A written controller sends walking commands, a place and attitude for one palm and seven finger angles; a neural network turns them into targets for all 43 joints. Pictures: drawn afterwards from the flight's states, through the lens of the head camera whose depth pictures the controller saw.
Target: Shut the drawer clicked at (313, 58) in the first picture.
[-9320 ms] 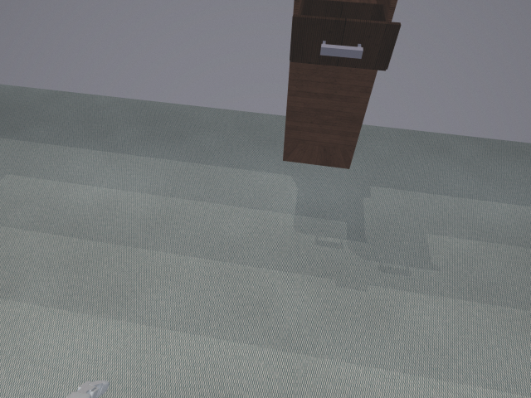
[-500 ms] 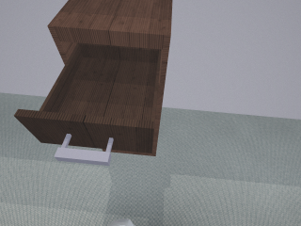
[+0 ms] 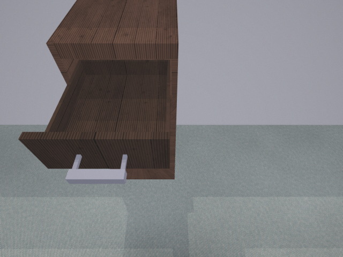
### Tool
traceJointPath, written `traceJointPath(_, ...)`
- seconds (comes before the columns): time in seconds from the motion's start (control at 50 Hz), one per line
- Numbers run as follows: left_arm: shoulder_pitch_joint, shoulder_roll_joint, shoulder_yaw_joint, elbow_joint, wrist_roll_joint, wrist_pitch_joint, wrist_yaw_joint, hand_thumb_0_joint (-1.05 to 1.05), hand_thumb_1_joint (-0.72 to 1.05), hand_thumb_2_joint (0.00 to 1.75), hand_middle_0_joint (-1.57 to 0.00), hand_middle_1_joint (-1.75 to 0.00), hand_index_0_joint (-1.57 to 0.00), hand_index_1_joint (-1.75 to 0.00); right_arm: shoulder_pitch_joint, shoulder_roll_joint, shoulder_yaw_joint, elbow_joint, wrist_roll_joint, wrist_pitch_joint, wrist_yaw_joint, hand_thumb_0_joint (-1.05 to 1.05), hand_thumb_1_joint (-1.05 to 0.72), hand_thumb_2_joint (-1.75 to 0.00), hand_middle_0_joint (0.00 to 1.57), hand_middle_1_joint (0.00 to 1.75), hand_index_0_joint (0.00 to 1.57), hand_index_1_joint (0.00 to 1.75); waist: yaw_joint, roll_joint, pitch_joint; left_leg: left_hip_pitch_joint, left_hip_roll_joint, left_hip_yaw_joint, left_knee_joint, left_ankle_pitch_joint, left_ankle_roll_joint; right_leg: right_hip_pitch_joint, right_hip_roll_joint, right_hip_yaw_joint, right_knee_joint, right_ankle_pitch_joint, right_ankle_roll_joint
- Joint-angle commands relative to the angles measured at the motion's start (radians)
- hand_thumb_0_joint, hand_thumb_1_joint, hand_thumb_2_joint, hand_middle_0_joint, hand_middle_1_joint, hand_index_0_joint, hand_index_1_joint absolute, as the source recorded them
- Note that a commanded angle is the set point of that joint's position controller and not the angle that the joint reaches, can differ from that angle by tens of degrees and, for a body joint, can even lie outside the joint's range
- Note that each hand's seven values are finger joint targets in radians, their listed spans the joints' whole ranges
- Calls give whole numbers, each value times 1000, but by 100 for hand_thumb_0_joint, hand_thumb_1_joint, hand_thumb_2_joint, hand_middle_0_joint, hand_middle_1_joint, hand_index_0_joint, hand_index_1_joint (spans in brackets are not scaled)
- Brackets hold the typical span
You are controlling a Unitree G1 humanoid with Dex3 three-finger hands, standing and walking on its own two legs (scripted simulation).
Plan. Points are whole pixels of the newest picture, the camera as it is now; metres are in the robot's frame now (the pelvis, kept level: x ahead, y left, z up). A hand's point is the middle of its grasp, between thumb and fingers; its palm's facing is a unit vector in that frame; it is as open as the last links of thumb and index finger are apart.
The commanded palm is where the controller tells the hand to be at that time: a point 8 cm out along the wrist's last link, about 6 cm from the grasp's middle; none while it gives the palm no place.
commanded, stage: come to a stop and stand still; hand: left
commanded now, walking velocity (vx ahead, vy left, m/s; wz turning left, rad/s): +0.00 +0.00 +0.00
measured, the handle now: (99, 167) +0.30 +0.19 +0.03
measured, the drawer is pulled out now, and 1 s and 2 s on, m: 0.30 0.30 0.30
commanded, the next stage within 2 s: look again from close up in 0.42 s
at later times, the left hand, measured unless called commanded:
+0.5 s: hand out of the picture -0.01 +0.15 -0.18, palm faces +0.02 -0.98 -0.20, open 7.3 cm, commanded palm none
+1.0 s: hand out of the picture -0.02 +0.18 -0.18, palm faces +0.02 -0.98 -0.22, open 7.4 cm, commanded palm none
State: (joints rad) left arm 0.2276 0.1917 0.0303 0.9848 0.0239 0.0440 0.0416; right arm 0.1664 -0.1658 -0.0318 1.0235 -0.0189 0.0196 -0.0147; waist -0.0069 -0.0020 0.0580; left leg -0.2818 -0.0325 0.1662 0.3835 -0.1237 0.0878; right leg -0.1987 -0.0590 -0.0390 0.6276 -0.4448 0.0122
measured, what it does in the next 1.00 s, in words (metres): steps on the spot: right foot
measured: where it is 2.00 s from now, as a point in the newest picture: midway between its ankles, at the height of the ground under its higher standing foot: outside the picture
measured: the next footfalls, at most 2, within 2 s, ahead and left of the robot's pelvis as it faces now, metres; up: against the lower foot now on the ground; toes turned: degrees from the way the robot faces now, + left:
right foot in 0.04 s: -0.02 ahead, -0.13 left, +0.00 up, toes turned -3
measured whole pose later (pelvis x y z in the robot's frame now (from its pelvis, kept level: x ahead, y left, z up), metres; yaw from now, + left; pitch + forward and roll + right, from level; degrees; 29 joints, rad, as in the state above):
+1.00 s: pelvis -0.02 +0.00 +0.00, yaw +1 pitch +0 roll +0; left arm 0.30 0.18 -0.01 1.05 0.02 -0.01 0.04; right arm 0.27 -0.17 0.02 1.07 -0.02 -0.01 -0.01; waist 0.01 -0.01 0.04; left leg -0.28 -0.01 0.03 0.51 -0.23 0.02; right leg -0.17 -0.04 -0.07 0.50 -0.33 0.01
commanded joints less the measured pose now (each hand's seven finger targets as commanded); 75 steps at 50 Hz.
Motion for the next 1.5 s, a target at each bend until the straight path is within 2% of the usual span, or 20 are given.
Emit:
traceJointPath(0.0, 172, 90, 14, 10, 2, -27, 5, 0, 90, 90, -20, -30, -20, -30, 43, -88, -26, -8, 13, -4, -2, 0, -90, -90, 20, 30, 20, 30, 19, -44, -64, 29, 135, -183, -43, -136, -70, 65, -87, 116, -339, 161, -64)
traceJointPath(0.04, 83, 160, 22, -13, -5, -33, 6, 0, 90, 90, -20, -30, -20, -30, 48, -63, -19, -7, 8, 8, 6, 0, -90, -90, 20, 30, 20, 30, -4, -157, 16, 47, 65, -143, 114, -172, -110, -138, -270, 269, -463, -54, -172)
traceJointPath(0.12, -11, 105, 10, -32, -10, -49, 7, 0, 90, 90, -20, -30, -20, -30, 100, -54, -14, 40, 4, 14, 4, 0, -90, -90, 20, 30, 20, 30, -28, -170, 78, 42, 82, -153, 221, -147, -102, -169, -185, 164, -390, 163, -156)
traceJointPath(0.24, 122, 62, 3, 44, -21, -57, 1, 0, 90, 90, -20, -30, -20, -30, 135, -69, 9, 103, 8, -23, -20, 0, -90, -90, 20, 30, 20, 30, 15, 33, -35, 138, 136, -204, 49, 236, -81, 4, -74, 84, -213, 465, -55)
traceJointPath(0.48, 116, 43, -4, 84, -15, -52, 1, 0, 90, 90, -20, -30, -20, -30, 134, -60, 8, 132, 13, -16, -18, 0, -90, -90, 20, 30, 20, 30, 4, -9, 18, 115, 128, -208, 0, 43, -81, -26, -57, 79, -286, 240, -40)
traceJointPath(0.5, 196, 70, -8, 109, 4, -87, 36, 0, 90, 90, -20, -30, -20, -30, 50, -80, 14, 40, 15, -47, -10, 0, -90, -90, 20, 30, 20, 30, 42, -46, 31, 17, 122, -179, 240, 101, -93, -1, -106, 145, -296, 741, -14)
traceJointPath(0.52, 126, 108, -8, 54, -5, -95, 29, 0, 90, 90, -20, -30, -20, -30, 127, -32, 17, 14, 12, -37, -1, 0, -90, -90, 20, 30, 20, 30, -27, -66, -23, -9, 93, -170, 222, -181, -83, 13, -166, 145, -298, 537, -69)
traceJointPath(0.64, 87, 69, -11, 17, -8, -70, 11, 0, 90, 90, -20, -30, -20, -30, 166, -82, 17, -1, 2, -34, 3, 0, -90, -90, 20, 30, 20, 30, -21, 39, 66, -32, 112, -231, 71, -168, -52, -99, -26, 59, -240, 2, -74)
traceJointPath(1.08, 135, 90, -21, 57, -11, -66, -3, 0, 90, 90, -20, -30, -20, -30, 114, -120, 29, 31, 11, -52, -10, 0, -90, -90, 20, 30, 20, 30, 15, -8, -23, 69, 122, -223, 42, 107, -43, 15, -47, 47, -226, 295, -35)
traceJointPath(1.1, 189, 77, -23, 79, 3, -81, 34, 0, 90, 90, -20, -30, -20, -30, 62, -132, 25, -28, 17, -53, -5, 0, -90, -90, 20, 30, 20, 30, 31, -3, 13, 40, 135, -214, 202, 169, -67, -32, -81, 118, -273, 510, -34)
traceJointPath(1.12, -524, 315, 117, -1533, -199, -289, 46, 0, 90, 90, -22, -32, -22, -32, 104, -278, -22, -364, 58, -203, -43, 0, -90, -90, 20, 30, 20, 30, -95, 224, -502, 343, 35, -176, 90, 223, -57, 3, 14, -11, -149, 530, -51)
traceJointPath(1.14, -33, 253, 121, -1286, -118, -230, 91, 0, 90, 90, -24, -34, -24, -34, 17, -164, 27, -305, 52, -301, -79, 0, -90, -90, 20, 30, 20, 30, 28, 356, -493, 439, 88, -180, 57, 335, -61, -41, 48, -28, -65, 338, -63)
traceJointPath(1.16, 12, 170, 66, -1225, -139, -177, 146, 0, 90, 90, -26, -37, -26, -37, 14, -173, 4, -252, 56, -325, -83, 0, -90, -90, 20, 30, 20, 30, -10, 295, -404, 304, 82, -186, 56, 280, -100, -64, 53, -56, -59, 225, -53)
traceJointPath(1.18, 323, -75, -79, -966, -133, -75, 127, 0, 90, 90, -28, -39, -28, -39, 50, -132, 8, -237, 69, -318, -65, 0, -90, -90, 20, 30, 20, 30, -26, 191, -243, 225, 86, -200, 48, 195, -75, -145, 50, -62, -71, 197, -41)
traceJointPath(1.22, 189, 19, 17, -1168, -165, -146, 86, 0, 90, 90, -32, -43, -32, -43, 13, -183, -26, -349, 55, -326, -63, 0, -90, -90, 20, 30, 20, 30, -39, 40, -118, 69, 58, -206, 107, 62, -73, -175, 52, -82, -114, 232, -37)
traceJointPath(1.26, 527, -7, 87, -975, -168, -233, 22, 0, 90, 90, -36, -47, -36, -47, -27, -174, -52, -397, 41, -315, -50, 0, -90, -90, 20, 30, 20, 30, 45, -133, -87, -44, 49, -188, 171, 93, -77, -198, 69, -99, -84, 261, -37)
traceJointPath(1.32, 718, -71, 80, -897, -217, -417, -176, 0, 90, 90, -42, -54, -42, -54, -86, -167, -77, -466, 30, -272, -3, 0, -90, -90, 20, 30, 20, 30, 83, -288, -106, -214, 39, -155, 308, 123, -98, -271, 76, -96, 81, 454, -22)
traceJointPath(1.36, 717, 4, 155, -903, -235, -529, -278, 0, 90, 90, -46, -58, -46, -58, -98, -170, -87, -510, 34, -268, 17, 0, -90, -90, 20, 30, 20, 30, 101, -208, -151, -284, 30, -144, 375, 93, -100, -272, 54, -53, 147, 543, -18)
traceJointPath(1.42, 527, 135, 241, -1267, -272, -718, -334, 0, 90, 90, -52, -65, -52, -65, -91, -151, -85, -582, 18, -289, 19, 0, -90, -90, 20, 30, 20, 30, 91, 128, -394, -236, 24, -122, 482, 97, -82, -311, 52, 1, 239, 479, -28)
traceJointPath(1.48, 368, 143, 259, -1417, -305, -785, -290, 0, 90, 90, -58, -71, -58, -71, -64, -139, -73, -576, 14, -293, -7, 0, -90, -90, 20, 30, 20, 30, 34, 191, -417, -244, 32, -145, 561, 20, -68, -437, 68, 24, 252, 321, -31)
